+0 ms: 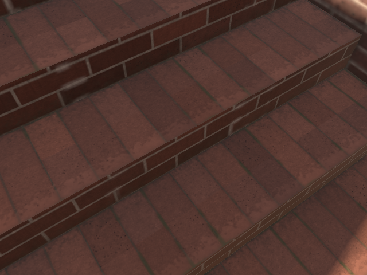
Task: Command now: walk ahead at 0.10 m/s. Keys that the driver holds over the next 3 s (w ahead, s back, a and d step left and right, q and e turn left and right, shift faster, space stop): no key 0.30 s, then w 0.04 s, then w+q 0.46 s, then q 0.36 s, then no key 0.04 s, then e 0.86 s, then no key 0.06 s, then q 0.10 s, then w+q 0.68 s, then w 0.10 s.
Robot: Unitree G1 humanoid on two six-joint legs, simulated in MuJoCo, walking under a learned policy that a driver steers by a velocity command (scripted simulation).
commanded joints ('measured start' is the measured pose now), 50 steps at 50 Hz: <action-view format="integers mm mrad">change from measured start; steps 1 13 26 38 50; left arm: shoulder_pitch -4 133 28 314 330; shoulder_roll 5 81 112 148 60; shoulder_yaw -20 -6 50 57 3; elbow -27 -66 -118 -118 43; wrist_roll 13 -17 -22 -24 14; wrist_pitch -32 -33 -6 -38 -108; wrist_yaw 10 57 -43 15 -20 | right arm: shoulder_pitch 142 138 273 243 -146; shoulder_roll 107 17 -77 -94 111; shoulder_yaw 55 10 -2 -35 53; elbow -60 32 107 2 -248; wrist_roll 8 0 3 21 -6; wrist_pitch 39 105 18 -40 58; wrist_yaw -39 -28 -31 3 -26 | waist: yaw -87 17 25 166 -2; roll -13 -126 94 -18 -60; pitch -113 -110 82 -217 8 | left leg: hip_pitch -6 54 460 133 -659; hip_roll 30 32 279 -9 -36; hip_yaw -42 65 -515 -172 -47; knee -61 -492 -1715 -1052 560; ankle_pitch -22 25 -577 82 -240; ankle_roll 9 -74 292 146 93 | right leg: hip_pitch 44 349 -74 967 580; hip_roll -229 -210 -19 -48 -368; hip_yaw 379 347 264 244 296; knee -499 -668 157 -508 -667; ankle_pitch -7 -316 -49 -6 174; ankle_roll -58 21 155 137 -13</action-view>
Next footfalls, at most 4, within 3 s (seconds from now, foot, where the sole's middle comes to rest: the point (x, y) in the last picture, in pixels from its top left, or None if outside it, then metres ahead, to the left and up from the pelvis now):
0.44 left None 0.07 0.09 -0.70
0.76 right None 0.26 -0.14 -0.70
1.22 left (139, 248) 0.43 0.15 -0.54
1.88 right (202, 216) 0.53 -0.03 -0.54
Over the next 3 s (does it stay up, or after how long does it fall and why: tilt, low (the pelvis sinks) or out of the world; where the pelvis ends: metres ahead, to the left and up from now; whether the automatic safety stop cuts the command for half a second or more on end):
stays up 0.71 -0.03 0.28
